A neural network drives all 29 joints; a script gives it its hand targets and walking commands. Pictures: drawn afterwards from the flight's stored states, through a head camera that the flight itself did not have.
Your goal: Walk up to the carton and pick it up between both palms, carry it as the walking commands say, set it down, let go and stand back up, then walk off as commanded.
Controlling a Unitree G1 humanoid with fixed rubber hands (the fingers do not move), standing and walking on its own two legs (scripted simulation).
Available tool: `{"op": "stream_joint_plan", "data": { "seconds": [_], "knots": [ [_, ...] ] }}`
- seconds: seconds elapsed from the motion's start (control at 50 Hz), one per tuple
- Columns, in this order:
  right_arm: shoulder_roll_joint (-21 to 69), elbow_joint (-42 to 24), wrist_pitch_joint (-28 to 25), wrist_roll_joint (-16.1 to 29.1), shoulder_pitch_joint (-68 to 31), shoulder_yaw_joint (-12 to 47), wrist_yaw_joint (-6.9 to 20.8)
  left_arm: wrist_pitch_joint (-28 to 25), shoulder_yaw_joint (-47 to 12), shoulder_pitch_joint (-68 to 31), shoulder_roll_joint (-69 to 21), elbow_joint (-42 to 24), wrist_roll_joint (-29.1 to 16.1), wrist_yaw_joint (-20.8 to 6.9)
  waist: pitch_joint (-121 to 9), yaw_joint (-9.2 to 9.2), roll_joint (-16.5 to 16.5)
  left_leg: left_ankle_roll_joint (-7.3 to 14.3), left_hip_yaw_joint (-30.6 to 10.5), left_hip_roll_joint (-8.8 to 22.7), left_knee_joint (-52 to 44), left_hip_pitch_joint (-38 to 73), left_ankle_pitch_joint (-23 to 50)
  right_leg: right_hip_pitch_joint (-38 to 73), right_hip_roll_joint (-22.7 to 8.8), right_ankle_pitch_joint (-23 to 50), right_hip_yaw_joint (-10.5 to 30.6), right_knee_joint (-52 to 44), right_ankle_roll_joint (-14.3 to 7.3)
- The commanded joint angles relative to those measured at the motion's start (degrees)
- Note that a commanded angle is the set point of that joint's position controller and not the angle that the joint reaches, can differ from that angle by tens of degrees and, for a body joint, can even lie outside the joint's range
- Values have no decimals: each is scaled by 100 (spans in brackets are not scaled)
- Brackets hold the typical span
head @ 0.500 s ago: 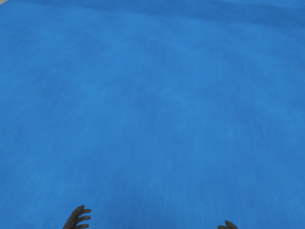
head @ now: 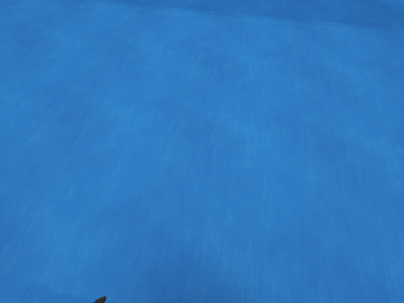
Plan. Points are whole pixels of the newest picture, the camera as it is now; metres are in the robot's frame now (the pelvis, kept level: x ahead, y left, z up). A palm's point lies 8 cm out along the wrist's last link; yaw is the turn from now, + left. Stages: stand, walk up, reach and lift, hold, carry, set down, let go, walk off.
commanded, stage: walk up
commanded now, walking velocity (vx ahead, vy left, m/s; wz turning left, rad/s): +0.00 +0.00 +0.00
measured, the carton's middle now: out of the picture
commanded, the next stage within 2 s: none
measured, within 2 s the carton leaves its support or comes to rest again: neither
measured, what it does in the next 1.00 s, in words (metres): steps to the right, turning right: right foot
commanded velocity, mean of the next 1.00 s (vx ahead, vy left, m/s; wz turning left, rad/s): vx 0.00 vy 0.00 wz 0.00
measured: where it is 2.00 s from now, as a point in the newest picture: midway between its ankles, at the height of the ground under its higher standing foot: (377, 259)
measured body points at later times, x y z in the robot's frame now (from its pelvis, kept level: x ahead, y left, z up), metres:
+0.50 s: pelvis +0.01 -0.06 +0.00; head +0.03 -0.07 +0.45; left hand +0.23 +0.19 -0.10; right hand +0.03 -0.36 -0.12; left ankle -0.02 +0.11 -0.73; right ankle +0.05 -0.25 -0.68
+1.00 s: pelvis +0.17 -0.29 -0.01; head +0.17 -0.26 +0.44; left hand +0.37 -0.10 -0.15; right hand +0.13 -0.57 -0.09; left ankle +0.30 -0.28 -0.72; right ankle +0.06 -0.33 -0.73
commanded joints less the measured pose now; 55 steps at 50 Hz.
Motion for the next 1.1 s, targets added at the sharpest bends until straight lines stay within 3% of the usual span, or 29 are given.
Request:
{"op": "stream_joint_plan", "data": {
  "seconds": [0.0,0.04,0.06,0.08,0.12,0.16,0.18,0.2,0.24,0.3,0.44,0.5,0.56,0.58,0.6,0.62,0.64,0.66,0.7,0.74,0.86,0.9,0.92,0.94,0.96,0.98,1.02,1.04,1.08],
  "knots": [
    [-701,-185,-96,0,61,-220,-77,-53,120,295,487,-84,-50,69,-381,81,149,258,-483,430,-533,276,1472,211,-251,1321,310,-398,-305],
    [-500,-93,-121,10,213,-135,-52,-60,104,217,360,52,-53,69,-554,-9,-78,222,-349,386,-437,616,1729,233,-272,1644,294,-356,-335],
    [-579,41,-79,-5,304,-177,-74,-67,148,293,587,50,-32,78,-362,-42,394,214,-324,391,-445,600,2138,196,-270,1672,267,-279,-273],
    [-630,-13,-86,-20,182,-176,-72,-68,128,330,471,157,-67,98,-323,34,-35,306,-426,491,-507,525,1895,206,-312,1568,328,-473,-294],
    [-646,93,-72,-34,85,-157,-69,-35,168,350,650,169,-52,98,120,57,428,287,-394,453,-699,218,1701,225,-369,1498,402,-568,-316],
    [-380,216,-93,-12,271,-68,-61,-19,261,316,696,270,9,105,22,12,106,235,-472,465,-638,324,1863,357,-333,1640,351,-552,-274],
    [-1273,-433,-243,-109,-212,-440,-169,107,427,-851,1624,-648,199,-226,-330,-541,501,762,-614,1183,-689,1354,-108,-1913,-225,780,1022,275,-165],
    [-1540,-287,-283,-176,43,-553,-239,208,387,-1267,1356,-802,226,-430,-63,-749,1248,1147,-1252,1891,-1286,2112,-760,-3113,99,-659,635,1279,8],
    [-1453,-322,-358,-238,-17,-592,-484,395,400,-1320,1355,-864,426,-615,9,-507,308,1628,-1539,3173,-1695,1585,-471,-3404,-612,-732,566,3476,472],
    [-1223,-508,-501,-165,-349,-391,-399,452,502,-1303,1235,-745,379,-806,202,-282,-97,1317,-646,2458,-1502,620,-81,-2990,-879,-267,474,3288,529],
    [-1661,-585,-551,-310,-387,-502,-269,332,379,-1484,1097,-904,87,-1140,-69,-162,1055,1220,735,2350,-1743,681,-194,-2278,-1142,593,179,2015,422],
    [-1554,-439,-462,-255,59,-441,-187,234,363,-1382,1022,-742,107,-1112,-148,-283,712,1194,1324,2069,-1367,876,140,-1836,-800,840,-696,1367,299],
    [-1815,-571,-374,-304,-302,-513,-46,96,483,-599,1058,-526,2,-877,-381,276,392,887,1729,1632,-337,629,2,-567,-305,662,-1159,471,27],
    [-1627,-570,-366,-196,-334,-468,42,60,547,-31,1300,-324,40,-781,-490,608,-219,660,1879,1346,965,-128,524,547,-222,791,-977,16,-269],
    [-1431,-871,-375,-241,-664,-404,113,-11,742,896,2121,-107,49,-656,-795,1177,-1733,296,1970,456,3066,-1758,-1702,1809,-753,1307,684,-550,-884],
    [-1159,-1264,-391,-161,-854,-221,135,63,777,1061,2602,-48,-8,-578,-676,1023,-2183,148,1209,-63,3937,-3373,-2763,2617,-1003,1345,2419,-790,-1379],
    [-1041,-1334,-460,-151,-732,-108,129,108,775,723,2822,-222,-82,-495,-824,770,-1804,94,606,215,4242,-3696,-2714,2423,-1524,743,3412,-1130,-1604],
    [-1157,-1325,-471,-71,-764,-137,137,157,744,475,2605,-379,-110,-406,-772,812,-1226,-82,264,510,4086,-3583,-2402,2129,-1680,975,3352,-1088,-1990],
    [-1132,-1249,-529,-237,-623,-163,99,146,702,-118,2137,-343,-119,-386,-591,459,-1020,-52,-60,667,3483,-3266,-1800,1698,-1115,1164,2183,-785,-1591],
    [-1220,-1129,-541,-212,-544,-245,103,83,581,-407,1848,-539,-73,-436,-1065,300,-600,1,-88,576,3023,-2699,-1111,1529,-749,917,1841,-957,-1247],
    [-866,-1287,-438,-104,435,-220,75,112,430,-1788,1524,-999,135,-653,-387,-541,-760,220,243,163,1382,48,455,-2349,-668,-1548,2062,-1356,-1271],
    [-1069,-1185,-437,-101,707,-304,29,75,280,-1635,1213,-1090,74,-730,-172,-670,57,325,448,11,687,1806,1525,-3764,-176,-2531,1893,-800,-770],
    [-1189,-1124,-440,-119,1081,-400,-53,46,209,-1421,1055,-1049,110,-694,-314,-881,484,563,-32,336,-275,2489,584,-3992,143,-2286,1575,-148,-256],
    [-1758,-1098,-435,-373,1353,-614,-178,51,182,-1306,807,-1192,64,-713,-615,-1140,2008,1005,-1913,1734,-1233,2950,-1341,-4467,685,-2223,1014,1685,79],
    [-1877,-1215,-427,-478,1101,-599,-322,141,232,-932,955,-1051,163,-712,-680,-937,1768,1096,-3500,3236,-2326,2069,-3357,-3856,330,-1420,696,3749,286],
    [-1592,-1385,-536,-396,332,-410,-424,249,432,-886,1342,-864,263,-750,153,-521,828,1085,-3901,3211,-2642,1197,-3909,-4086,19,-1042,880,4633,316],
    [-1272,-1529,-722,-251,662,-346,-447,230,305,-633,1049,-718,393,-747,417,-315,-154,509,-3118,3008,-2591,1340,-2954,-4361,-213,-252,1021,5139,452],
    [-1031,-1371,-779,-219,213,-212,-409,342,304,-690,1114,-774,329,-830,394,-75,-133,849,-2526,2970,-2014,773,-2343,-4108,-770,239,1078,4845,467],
    [-1021,-1264,-907,-288,-101,-179,-240,349,314,-1009,1265,-762,353,-946,315,-127,250,899,-1341,2647,-2270,563,-1907,-3852,-752,363,802,4725,454]
  ]
}}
